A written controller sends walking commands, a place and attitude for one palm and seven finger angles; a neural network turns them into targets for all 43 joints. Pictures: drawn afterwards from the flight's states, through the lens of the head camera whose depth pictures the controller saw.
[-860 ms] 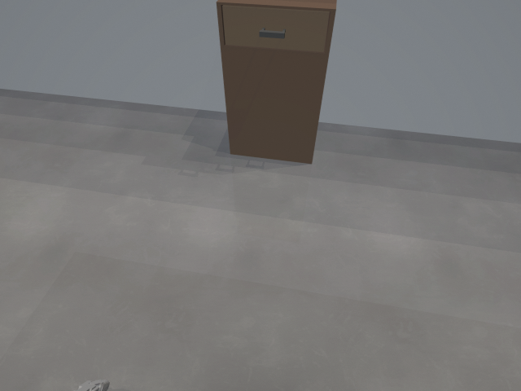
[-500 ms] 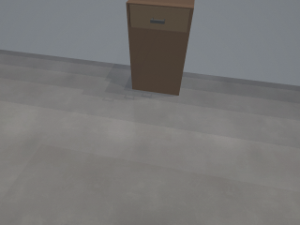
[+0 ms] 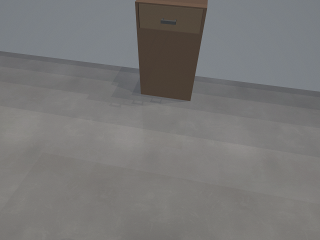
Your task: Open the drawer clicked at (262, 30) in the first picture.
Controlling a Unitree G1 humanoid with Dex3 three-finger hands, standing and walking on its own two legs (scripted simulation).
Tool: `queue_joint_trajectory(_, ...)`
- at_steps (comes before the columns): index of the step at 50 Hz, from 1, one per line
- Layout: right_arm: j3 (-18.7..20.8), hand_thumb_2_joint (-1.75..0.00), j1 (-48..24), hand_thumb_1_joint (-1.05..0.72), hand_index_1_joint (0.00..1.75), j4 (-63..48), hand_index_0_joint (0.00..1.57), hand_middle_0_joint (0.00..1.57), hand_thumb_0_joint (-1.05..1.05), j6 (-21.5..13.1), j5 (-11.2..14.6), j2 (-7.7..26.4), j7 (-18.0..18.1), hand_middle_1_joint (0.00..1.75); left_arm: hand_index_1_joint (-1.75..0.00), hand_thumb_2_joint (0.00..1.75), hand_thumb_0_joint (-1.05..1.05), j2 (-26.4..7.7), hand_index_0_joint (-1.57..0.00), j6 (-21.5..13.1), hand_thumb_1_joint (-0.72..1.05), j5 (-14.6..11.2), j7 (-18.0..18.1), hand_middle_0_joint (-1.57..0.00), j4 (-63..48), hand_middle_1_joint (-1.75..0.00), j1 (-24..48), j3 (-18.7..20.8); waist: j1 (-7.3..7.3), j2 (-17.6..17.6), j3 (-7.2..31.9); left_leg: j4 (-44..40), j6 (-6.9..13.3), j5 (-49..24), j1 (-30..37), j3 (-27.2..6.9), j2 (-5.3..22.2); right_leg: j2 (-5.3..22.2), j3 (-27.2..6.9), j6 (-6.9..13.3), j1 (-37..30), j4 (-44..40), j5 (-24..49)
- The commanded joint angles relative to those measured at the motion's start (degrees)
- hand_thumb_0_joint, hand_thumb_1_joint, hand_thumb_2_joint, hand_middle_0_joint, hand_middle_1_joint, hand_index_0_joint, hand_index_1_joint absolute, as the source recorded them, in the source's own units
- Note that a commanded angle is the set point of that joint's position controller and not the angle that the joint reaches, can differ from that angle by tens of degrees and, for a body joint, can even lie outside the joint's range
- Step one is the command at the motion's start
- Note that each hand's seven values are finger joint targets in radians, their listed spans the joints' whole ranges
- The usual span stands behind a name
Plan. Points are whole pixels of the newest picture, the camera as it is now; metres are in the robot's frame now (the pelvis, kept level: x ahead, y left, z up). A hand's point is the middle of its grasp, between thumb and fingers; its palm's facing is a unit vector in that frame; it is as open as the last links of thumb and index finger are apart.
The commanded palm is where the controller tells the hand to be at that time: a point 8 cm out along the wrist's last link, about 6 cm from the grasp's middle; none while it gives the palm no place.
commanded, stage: look at it before walking up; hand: left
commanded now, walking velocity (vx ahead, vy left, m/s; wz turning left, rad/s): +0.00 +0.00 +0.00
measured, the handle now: (168, 20) +1.49 +0.02 -0.04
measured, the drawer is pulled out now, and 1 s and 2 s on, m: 0.00 0.00 0.00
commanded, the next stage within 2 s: walk to a spot facing it in 0.58 s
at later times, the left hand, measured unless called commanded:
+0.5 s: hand out of the picture +0.07 +0.25 -0.16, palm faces -0.03 -0.94 -0.33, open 7.3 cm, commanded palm none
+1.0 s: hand out of the picture +0.03 +0.20 -0.19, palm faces +0.00 -0.98 -0.18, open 7.3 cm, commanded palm none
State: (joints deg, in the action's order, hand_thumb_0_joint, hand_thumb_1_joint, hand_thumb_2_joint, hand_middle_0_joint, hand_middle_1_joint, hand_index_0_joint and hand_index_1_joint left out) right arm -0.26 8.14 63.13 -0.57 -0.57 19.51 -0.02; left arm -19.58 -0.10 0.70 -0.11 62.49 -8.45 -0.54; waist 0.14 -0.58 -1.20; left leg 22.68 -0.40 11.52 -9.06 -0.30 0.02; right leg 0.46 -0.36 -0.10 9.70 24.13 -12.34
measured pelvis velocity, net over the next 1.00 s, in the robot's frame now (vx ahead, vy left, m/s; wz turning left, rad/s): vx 0.06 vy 0.01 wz -0.03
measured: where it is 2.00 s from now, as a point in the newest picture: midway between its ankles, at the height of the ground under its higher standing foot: (160, 210)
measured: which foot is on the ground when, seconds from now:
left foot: down 0.00-1.00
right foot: down 0.00-1.00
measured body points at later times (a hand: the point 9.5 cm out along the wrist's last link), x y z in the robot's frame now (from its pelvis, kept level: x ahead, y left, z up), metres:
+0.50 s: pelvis +0.00 +0.00 +0.00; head +0.00 +0.01 +0.45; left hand +0.07 +0.30 -0.13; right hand +0.08 -0.29 -0.13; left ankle +0.01 +0.13 -0.74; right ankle +0.01 -0.12 -0.74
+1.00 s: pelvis +0.06 +0.01 -0.02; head +0.05 +0.02 +0.43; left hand +0.03 +0.25 -0.18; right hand +0.05 -0.24 -0.17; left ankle +0.01 +0.12 -0.74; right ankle +0.01 -0.12 -0.74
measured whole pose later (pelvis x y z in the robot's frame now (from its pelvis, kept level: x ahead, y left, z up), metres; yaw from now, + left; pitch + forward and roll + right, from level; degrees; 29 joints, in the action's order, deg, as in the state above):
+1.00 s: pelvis +0.06 +0.01 -0.02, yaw -2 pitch +0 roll -1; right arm 0.0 17.4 63.7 -0.5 -1.1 12.7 -0.4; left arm -11.6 -0.4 1.4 -0.8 63.1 -20.8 0.4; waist 0.8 0.2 1.7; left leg 36.0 0.5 23.4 -11.8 1.5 1.9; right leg -1.3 -1.6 0.0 10.7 32.3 -21.4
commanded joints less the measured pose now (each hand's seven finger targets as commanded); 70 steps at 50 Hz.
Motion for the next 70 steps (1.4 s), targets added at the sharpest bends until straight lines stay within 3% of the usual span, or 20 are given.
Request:
queue_joint_trajectory(1,2.38,-0.90,-3.34,-0.90,0.30,-3.59,0.20,0.20,0.00,-1.62,0.01,11.80,0.72,0.30,-0.30,0.90,0.00,-11.68,-0.20,-1.10,0.90,-0.09,0.59,-0.20,-3.92,-0.30,2.48,2.31,0.12,0.87,2.32,-4.44,2.28,-4.67,0.03,-6.05,6.64,6.13,-5.78,1.92,0.39,-5.15,2.29)
queue_joint_trajectory(34,2.30,-0.90,-3.92,-0.90,0.30,-2.96,0.20,0.20,0.00,-1.44,0.18,11.89,0.61,0.30,-0.30,0.90,0.00,-11.86,-0.20,-1.28,0.90,0.01,0.65,-0.20,-3.42,-0.30,2.28,2.15,0.11,0.59,2.24,-5.21,2.04,-6.43,1.42,-6.10,6.73,6.42,-5.59,1.66,-0.62,-6.27,4.61)
queue_joint_trajectory(36,0.51,-0.90,0.18,-0.90,0.30,-1.22,0.20,0.20,0.00,-0.38,-0.35,4.24,0.32,0.30,-0.30,0.90,0.00,-4.49,-0.20,-0.10,0.90,0.05,0.88,-0.20,-1.47,-0.30,-2.11,0.63,0.00,-0.21,3.19,-4.13,0.88,1.16,1.49,-4.25,6.11,5.85,-5.46,0.76,-0.24,-5.92,-4.55)
queue_joint_trajectory(38,0.86,-0.90,1.91,-0.90,0.30,-1.15,0.20,0.20,0.00,0.14,-0.72,4.24,0.15,0.30,-0.30,0.90,0.00,-4.43,-0.20,0.53,0.90,0.46,0.42,-0.20,-1.39,-0.30,-4.37,0.88,0.21,-0.25,-0.61,-4.31,1.34,14.73,-1.95,-4.32,5.62,4.98,-6.51,1.44,3.40,-5.78,-16.12)
queue_joint_trajectory(40,1.31,-0.90,2.66,-0.90,0.30,-1.77,0.20,0.20,0.00,0.22,-0.92,4.47,0.04,0.30,-0.30,0.90,0.00,-4.40,-0.20,0.64,0.90,0.70,-0.13,-0.20,-1.85,-0.30,-5.97,1.41,0.48,-0.54,-4.84,-3.98,1.94,21.42,-5.82,-4.53,5.57,4.28,-7.74,2.39,6.22,-5.28,-21.26)
queue_joint_trajectory(45,1.72,-0.90,5.66,-0.90,0.30,-3.02,0.20,0.20,0.00,-1.10,-0.70,2.35,0.14,0.30,-0.30,0.90,0.00,-3.17,-0.20,-0.42,0.90,0.65,-0.49,-0.20,-2.47,-0.30,-11.17,2.63,0.95,-2.03,-6.32,3.90,2.80,18.17,-9.84,-2.39,4.87,4.96,-11.46,5.36,5.19,-2.99,-19.97)
queue_joint_trajectory(48,1.91,-0.90,5.91,-0.90,0.30,-3.96,0.20,0.20,0.00,-1.87,-0.40,-0.40,0.10,0.30,-0.30,0.90,0.00,-3.81,-0.20,-1.26,0.90,0.58,-0.06,-0.20,-1.63,-0.30,-15.22,3.69,1.44,-8.15,-6.61,14.51,1.53,14.46,-15.05,3.48,2.40,10.20,-18.91,8.74,1.10,-6.69,-18.64)
queue_joint_trajectory(50,1.88,-0.90,5.85,-0.90,0.30,-4.64,0.20,0.20,0.00,-2.80,-0.18,-2.22,0.31,0.30,-0.30,0.90,0.00,-3.68,-0.20,-2.07,0.90,0.60,0.41,-0.20,-1.03,-0.30,-16.96,4.34,1.01,-8.72,-5.77,15.83,0.89,13.20,-15.50,5.40,2.87,13.79,-21.72,11.26,-1.33,-6.65,-6.82)
queue_joint_trajectory(51,1.87,-0.90,7.40,-0.90,0.30,-4.06,0.20,0.20,0.00,-3.23,-0.07,-2.87,0.38,0.30,-0.30,0.90,0.00,-3.10,-0.20,-2.20,0.90,0.63,0.56,-0.20,-0.96,-0.30,-16.56,4.49,0.16,-7.06,-4.97,11.91,0.98,12.48,-11.62,5.69,3.39,13.06,-18.96,10.95,-0.23,-3.86,-1.60)
queue_joint_trajectory(52,2.08,-0.90,10.93,-0.90,0.30,-2.63,0.20,0.20,0.00,-3.51,-0.03,-3.07,0.45,0.30,-0.30,0.90,0.00,-1.97,-0.20,-2.04,0.90,0.52,0.52,-0.20,-1.21,-0.30,-14.77,4.42,-1.87,-3.62,-4.62,6.45,1.78,9.94,-2.76,5.60,3.52,9.81,-13.68,9.17,5.35,1.40,1.65)
queue_joint_trajectory(53,2.67,-0.90,19.65,-0.90,0.30,0.51,0.20,0.20,0.00,-4.11,-0.36,-1.24,0.92,0.30,-0.30,0.90,0.00,0.94,-0.20,-1.95,0.90,0.29,0.32,-0.20,-2.26,-0.30,-12.11,4.05,-5.72,6.07,-3.28,-0.73,4.57,1.36,10.94,-2.35,8.21,2.67,-5.87,5.96,15.12,17.11,6.85)
queue_joint_trajectory(54,4.01,-0.90,30.92,-0.90,0.30,4.61,0.20,0.20,0.00,-4.49,-1.03,3.19,1.82,0.30,-0.30,0.90,0.00,5.15,-0.20,-2.50,0.90,0.11,0.12,-0.20,-4.67,-0.30,-7.61,2.99,-8.76,20.94,-2.55,-5.29,8.52,-18.36,22.02,-18.71,21.48,-2.66,4.40,2.28,30.18,35.59,-10.51)
queue_joint_trajectory(55,2.89,-0.90,33.50,-0.90,0.30,6.38,0.20,0.20,0.00,-4.01,-1.09,0.20,2.50,0.30,-0.30,0.90,0.00,3.66,-0.20,-2.82,0.90,0.42,0.74,-0.20,-6.09,-0.30,-3.18,3.19,-8.57,14.53,-6.53,-4.93,10.03,-30.91,22.54,-20.48,24.66,-0.83,0.30,2.50,36.58,42.59,-17.66)
queue_joint_trajectory(57,2.54,-0.90,28.93,-0.90,0.30,4.26,0.20,0.20,0.00,-4.29,-0.97,-2.75,2.58,0.30,-0.30,0.90,0.00,4.89,-0.20,-2.66,0.90,0.49,-0.15,-0.20,-5.72,-0.30,-1.73,3.39,-6.10,1.82,-9.41,-5.02,12.12,-28.13,17.56,-13.72,23.82,3.60,-0.33,2.84,37.70,46.32,-13.88)
queue_joint_trajectory(59,2.24,-0.90,25.36,-0.90,0.30,3.43,0.20,0.20,0.00,-4.96,-0.89,-4.13,2.74,0.30,-0.30,0.90,0.00,7.62,-0.20,-1.67,0.90,0.76,-1.02,-0.20,-5.74,-0.30,-2.79,3.46,-3.13,5.91,-10.55,-8.68,9.60,-21.31,13.58,-5.90,19.79,4.57,1.21,2.10,37.10,46.09,-9.25)
queue_joint_trajectory(61,1.64,-0.90,25.94,-0.90,0.30,3.90,0.20,0.20,0.00,-5.44,-0.72,-6.05,2.98,0.30,-0.30,0.90,0.00,8.66,-0.20,-1.05,0.90,0.82,-1.80,-0.20,-6.80,-0.30,-0.58,3.28,-2.48,8.14,-11.69,-11.22,7.72,-21.40,10.68,-0.87,16.09,4.47,4.25,1.93,35.59,41.05,-4.97)
queue_joint_trajectory(64,1.50,-0.90,25.14,-0.90,0.30,4.26,0.20,0.20,0.00,-5.66,-0.67,-6.29,3.23,0.30,-0.30,0.90,0.00,10.06,-0.20,-1.00,0.90,0.43,-2.35,-0.20,-8.46,-0.30,3.16,2.75,-1.54,8.51,-11.48,-12.57,6.19,-28.92,8.98,5.60,13.21,3.09,8.98,2.39,28.12,24.09,1.16)
queue_joint_trajectory(66,1.98,-0.90,25.15,-0.90,0.30,5.09,0.20,0.20,0.00,-5.29,-0.35,-4.53,3.19,0.30,-0.30,0.90,0.00,9.20,-0.20,-1.20,0.90,0.27,-2.06,-0.20,-7.80,-0.30,1.85,2.82,-0.59,8.99,-8.22,-9.47,6.86,-42.81,10.76,7.80,13.82,-0.22,11.30,4.07,19.34,17.34,1.10)
queue_joint_trajectory(68,2.76,-0.90,23.84,-0.90,0.30,5.28,0.20,0.20,0.00,-4.87,-0.10,-2.63,3.09,0.30,-0.30,0.90,0.00,7.75,-0.20,-1.41,0.90,0.52,-1.54,-0.20,-6.08,-0.30,-4.47,3.29,2.81,8.82,-3.71,-1.61,6.23,-54.83,12.51,9.88,14.34,-2.88,12.28,5.85,11.25,15.81,2.29)
queue_joint_trajectory(70,3.27,-0.90,20.93,-0.90,0.30,4.51,0.20,0.20,0.00,-4.68,0.05,-1.81,2.82,0.30,-0.30,0.90,0.00,4.61,-0.20,-1.92,0.90,1.13,-1.00,-0.20,-2.35,-0.30,-16.07,4.52,8.12,8.45,1.44,14.74,4.73,-49.89,6.95,10.63,13.37,-3.02,11.12,7.14,-4.72,10.66,4.16)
